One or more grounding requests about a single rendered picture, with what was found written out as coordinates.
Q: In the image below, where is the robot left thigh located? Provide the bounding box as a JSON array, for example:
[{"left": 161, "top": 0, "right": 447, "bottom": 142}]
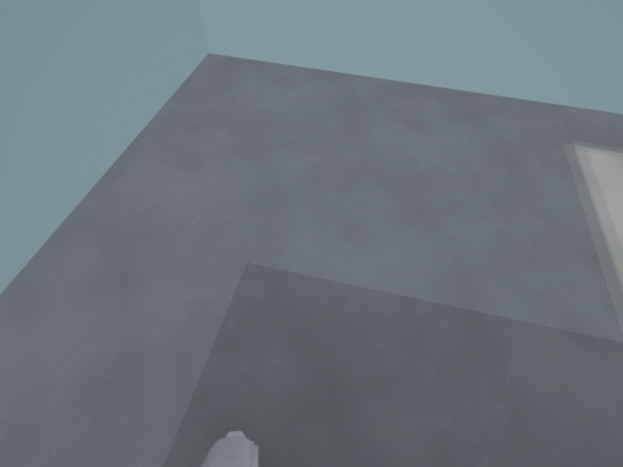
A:
[{"left": 201, "top": 436, "right": 259, "bottom": 467}]

